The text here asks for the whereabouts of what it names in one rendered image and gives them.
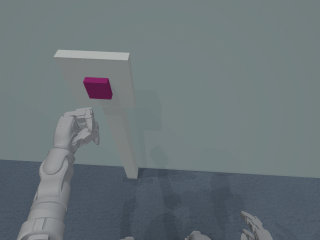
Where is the right robot hand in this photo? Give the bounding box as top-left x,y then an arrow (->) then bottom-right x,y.
240,211 -> 273,240

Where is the left robot hand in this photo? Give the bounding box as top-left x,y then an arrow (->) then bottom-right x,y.
53,107 -> 100,155

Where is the robot right shin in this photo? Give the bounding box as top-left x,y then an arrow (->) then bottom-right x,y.
190,231 -> 201,235

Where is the left robot forearm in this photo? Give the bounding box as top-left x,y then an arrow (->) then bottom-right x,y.
16,148 -> 75,240

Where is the panel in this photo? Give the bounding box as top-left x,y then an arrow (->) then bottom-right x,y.
54,49 -> 139,179

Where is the button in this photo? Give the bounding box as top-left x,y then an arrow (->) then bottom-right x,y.
83,77 -> 113,100

